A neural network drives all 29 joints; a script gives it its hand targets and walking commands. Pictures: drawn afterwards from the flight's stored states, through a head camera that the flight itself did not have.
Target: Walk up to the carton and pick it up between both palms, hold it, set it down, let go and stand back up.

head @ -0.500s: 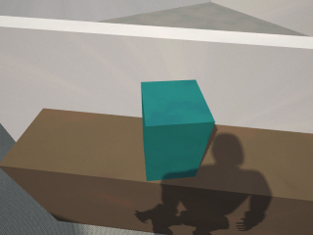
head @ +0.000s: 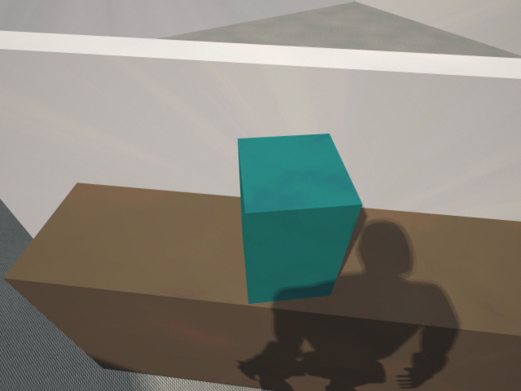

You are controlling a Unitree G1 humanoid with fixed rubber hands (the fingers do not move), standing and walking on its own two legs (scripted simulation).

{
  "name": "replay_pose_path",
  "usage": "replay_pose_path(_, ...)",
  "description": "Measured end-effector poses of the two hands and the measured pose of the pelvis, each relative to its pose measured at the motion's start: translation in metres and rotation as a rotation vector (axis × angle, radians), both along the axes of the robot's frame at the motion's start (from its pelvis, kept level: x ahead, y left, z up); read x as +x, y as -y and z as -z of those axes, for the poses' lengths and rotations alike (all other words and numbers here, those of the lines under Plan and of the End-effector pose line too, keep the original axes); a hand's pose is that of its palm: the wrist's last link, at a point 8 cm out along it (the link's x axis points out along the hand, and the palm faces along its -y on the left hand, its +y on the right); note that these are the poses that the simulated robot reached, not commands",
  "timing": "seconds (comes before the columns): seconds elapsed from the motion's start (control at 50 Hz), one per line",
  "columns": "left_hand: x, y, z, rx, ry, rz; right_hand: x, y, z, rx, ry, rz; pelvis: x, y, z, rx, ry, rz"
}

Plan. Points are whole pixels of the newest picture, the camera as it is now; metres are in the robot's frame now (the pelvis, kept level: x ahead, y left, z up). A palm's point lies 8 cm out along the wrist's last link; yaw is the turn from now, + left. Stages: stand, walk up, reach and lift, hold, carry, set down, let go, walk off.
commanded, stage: stand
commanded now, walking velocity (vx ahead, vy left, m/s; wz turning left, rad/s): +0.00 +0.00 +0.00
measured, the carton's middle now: (287, 222) +0.43 -0.03 +0.00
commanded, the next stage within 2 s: none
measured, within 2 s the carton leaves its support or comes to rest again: neither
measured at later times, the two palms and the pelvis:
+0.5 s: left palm out of the picture +0.03 +0.22 -0.14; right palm out of the picture +0.03 -0.24 -0.13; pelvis +0.02 -0.01 +0.00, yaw +0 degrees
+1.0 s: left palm out of the picture +0.02 +0.22 -0.14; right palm out of the picture +0.02 -0.24 -0.13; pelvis +0.03 -0.01 +0.01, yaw +0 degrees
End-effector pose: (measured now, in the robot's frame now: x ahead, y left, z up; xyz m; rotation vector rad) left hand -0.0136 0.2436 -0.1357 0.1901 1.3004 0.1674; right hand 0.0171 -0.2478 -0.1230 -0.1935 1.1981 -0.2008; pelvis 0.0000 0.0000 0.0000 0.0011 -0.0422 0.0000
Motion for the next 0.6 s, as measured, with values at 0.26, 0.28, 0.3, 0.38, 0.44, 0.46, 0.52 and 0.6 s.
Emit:
replay_pose_path(0.26,0.024,0.014,0.001,-0.012,0.007,0.010,0.005,-0.001,0.004,0.016,-0.036,0.009,0.011,0.007,-0.001,-0.001,-0.009,0.001)
replay_pose_path(0.28,0.026,0.014,0.001,-0.013,0.009,0.010,0.005,-0.001,0.004,0.018,-0.037,0.009,0.012,0.007,-0.001,-0.001,-0.009,0.000)
replay_pose_path(0.3,0.029,0.015,0.001,-0.014,0.012,0.008,0.006,-0.002,0.004,0.020,-0.039,0.010,0.014,0.007,-0.002,-0.001,-0.010,0.000)
replay_pose_path(0.38,0.037,0.018,0.002,-0.017,0.020,0.006,0.008,-0.003,0.004,0.023,-0.046,0.012,0.018,0.009,-0.002,-0.001,-0.007,0.001)
replay_pose_path(0.44,0.043,0.020,0.003,-0.021,0.028,0.006,0.010,-0.005,0.004,0.024,-0.048,0.007,0.020,0.010,-0.002,-0.001,-0.003,0.000)
replay_pose_path(0.46,0.044,0.020,0.003,-0.022,0.029,0.006,0.011,-0.005,0.004,0.024,-0.049,0.007,0.021,0.010,-0.002,-0.001,-0.002,0.002)
replay_pose_path(0.52,0.047,0.022,0.003,-0.025,0.027,0.008,0.012,-0.006,0.005,0.028,-0.051,0.011,0.023,0.010,-0.003,-0.002,0.000,0.001)
replay_pose_path(0.6,0.048,0.022,0.004,-0.025,0.017,0.008,0.011,-0.007,0.005,0.029,-0.060,0.016,0.025,0.010,-0.003,-0.001,0.000,0.003)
